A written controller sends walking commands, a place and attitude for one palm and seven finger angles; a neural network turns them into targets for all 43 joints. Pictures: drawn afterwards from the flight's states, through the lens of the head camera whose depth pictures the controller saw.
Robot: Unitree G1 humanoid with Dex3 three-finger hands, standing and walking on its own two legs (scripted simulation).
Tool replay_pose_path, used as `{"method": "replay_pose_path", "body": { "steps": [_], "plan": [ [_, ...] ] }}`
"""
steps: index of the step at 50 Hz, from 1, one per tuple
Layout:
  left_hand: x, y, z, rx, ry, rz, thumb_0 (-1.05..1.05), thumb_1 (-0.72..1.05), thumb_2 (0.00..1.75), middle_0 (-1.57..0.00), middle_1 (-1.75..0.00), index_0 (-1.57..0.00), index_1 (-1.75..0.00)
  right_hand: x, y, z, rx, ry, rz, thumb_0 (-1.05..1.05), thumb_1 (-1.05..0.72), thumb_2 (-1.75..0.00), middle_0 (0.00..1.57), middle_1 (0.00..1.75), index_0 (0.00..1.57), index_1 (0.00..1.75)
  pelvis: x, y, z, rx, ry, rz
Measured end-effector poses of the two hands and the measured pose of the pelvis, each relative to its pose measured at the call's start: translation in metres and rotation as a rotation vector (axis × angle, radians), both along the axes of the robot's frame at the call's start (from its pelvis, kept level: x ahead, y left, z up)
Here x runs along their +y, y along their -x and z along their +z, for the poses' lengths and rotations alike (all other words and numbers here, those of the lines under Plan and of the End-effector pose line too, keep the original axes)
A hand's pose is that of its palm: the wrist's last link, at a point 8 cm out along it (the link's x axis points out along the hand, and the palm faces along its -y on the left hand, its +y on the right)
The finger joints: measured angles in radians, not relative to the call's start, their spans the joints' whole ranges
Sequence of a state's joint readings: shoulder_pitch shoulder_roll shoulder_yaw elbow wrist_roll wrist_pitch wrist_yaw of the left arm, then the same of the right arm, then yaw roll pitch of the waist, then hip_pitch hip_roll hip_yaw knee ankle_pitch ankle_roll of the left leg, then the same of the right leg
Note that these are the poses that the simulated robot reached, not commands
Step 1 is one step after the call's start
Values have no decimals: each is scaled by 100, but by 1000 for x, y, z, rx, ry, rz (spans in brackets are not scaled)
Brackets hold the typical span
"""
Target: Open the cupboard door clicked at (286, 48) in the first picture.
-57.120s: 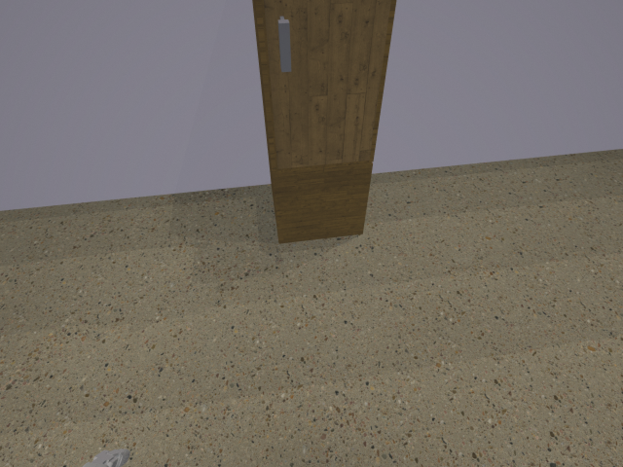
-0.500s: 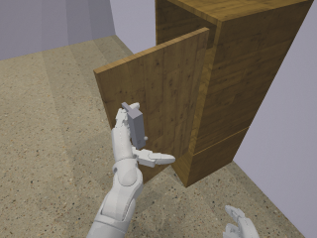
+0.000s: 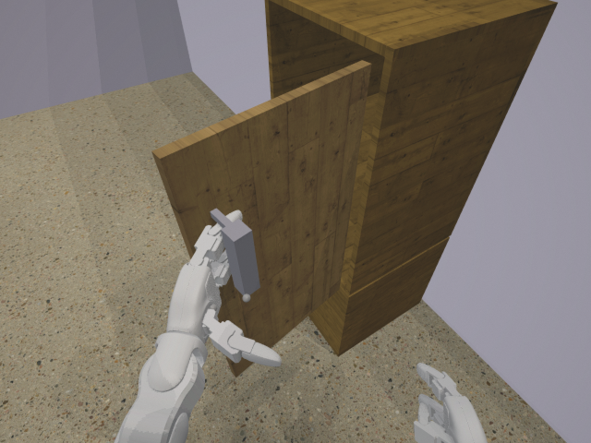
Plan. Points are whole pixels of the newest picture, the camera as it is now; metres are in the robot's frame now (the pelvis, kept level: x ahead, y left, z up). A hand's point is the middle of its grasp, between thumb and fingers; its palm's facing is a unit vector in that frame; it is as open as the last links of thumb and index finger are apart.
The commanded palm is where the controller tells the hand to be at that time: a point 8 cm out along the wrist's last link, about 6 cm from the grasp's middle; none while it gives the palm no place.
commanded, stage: slide the hand sideways off the handle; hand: left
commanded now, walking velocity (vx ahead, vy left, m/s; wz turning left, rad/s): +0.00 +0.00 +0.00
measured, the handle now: (232, 251) +0.34 +0.11 +0.10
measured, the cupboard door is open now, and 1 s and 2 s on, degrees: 100 100 100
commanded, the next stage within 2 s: draw the hand back to the body in 0.64 s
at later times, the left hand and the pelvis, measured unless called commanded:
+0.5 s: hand (208, 361) +0.19 +0.12 +0.09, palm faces +0.00 -1.00 -0.05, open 16.3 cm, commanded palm +0.16 +0.17 +0.10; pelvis +0.01 -0.01 -0.01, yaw +2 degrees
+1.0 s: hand (167, 350) +0.19 +0.15 +0.12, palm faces +0.03 -0.99 -0.10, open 16.3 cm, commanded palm +0.15 +0.21 +0.12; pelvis -0.01 -0.01 -0.01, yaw +2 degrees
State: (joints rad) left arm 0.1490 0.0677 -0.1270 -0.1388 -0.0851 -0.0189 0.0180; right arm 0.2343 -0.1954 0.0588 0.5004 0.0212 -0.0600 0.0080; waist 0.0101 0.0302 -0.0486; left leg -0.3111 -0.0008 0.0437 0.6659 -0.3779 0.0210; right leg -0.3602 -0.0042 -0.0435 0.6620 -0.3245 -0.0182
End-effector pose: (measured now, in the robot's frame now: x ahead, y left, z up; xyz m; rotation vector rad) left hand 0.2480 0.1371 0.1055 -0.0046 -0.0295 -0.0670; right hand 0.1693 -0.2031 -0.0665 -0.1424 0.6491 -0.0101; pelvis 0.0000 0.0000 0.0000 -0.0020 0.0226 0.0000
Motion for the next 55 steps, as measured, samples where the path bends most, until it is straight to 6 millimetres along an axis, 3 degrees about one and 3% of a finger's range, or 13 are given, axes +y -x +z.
{"method": "replay_pose_path", "body": {
  "steps": [8,15,25,33,42,50,55],
  "plan": [
    [19,41,-12,79,-16,60,-1,-50,30,-15,-32,-15,-32,-5,-27,4,-11,22,15,2,-91,-90,20,30,20,30,-1,-18,-1,21,8,13],
    [19,61,1,3,-23,61,-2,-50,30,-14,-31,-15,-30,-2,-43,2,-74,15,44,2,-91,-90,20,30,20,30,-3,-20,-7,42,11,35],
    [32,75,-13,67,-59,65,-1,-50,30,-15,-30,-15,-30,-7,-30,-4,-75,2,22,2,-91,-90,20,30,20,30,-13,-13,-11,42,5,34],
    [45,96,-2,0,-71,84,-2,-50,30,-15,-30,-15,-30,-23,-14,-5,-95,29,4,2,-91,-90,20,30,20,30,-17,-3,-13,32,13,45],
    [41,88,-10,12,-73,38,-1,-50,30,-15,-30,-15,-30,-31,3,-7,-110,49,-25,2,-91,-90,20,30,20,30,-17,12,-14,23,13,43],
    [68,78,15,-48,-104,97,-2,-50,30,-15,-30,-15,-30,-24,7,-5,-107,32,-43,2,-91,-90,20,30,20,30,-14,5,-9,14,14,37],
    [79,81,15,5,-94,86,-1,-50,30,-15,-30,-15,-30,-18,-3,0,-126,30,-33,2,-91,-90,20,30,20,30,-8,-1,-5,6,19,39]
  ]
}}
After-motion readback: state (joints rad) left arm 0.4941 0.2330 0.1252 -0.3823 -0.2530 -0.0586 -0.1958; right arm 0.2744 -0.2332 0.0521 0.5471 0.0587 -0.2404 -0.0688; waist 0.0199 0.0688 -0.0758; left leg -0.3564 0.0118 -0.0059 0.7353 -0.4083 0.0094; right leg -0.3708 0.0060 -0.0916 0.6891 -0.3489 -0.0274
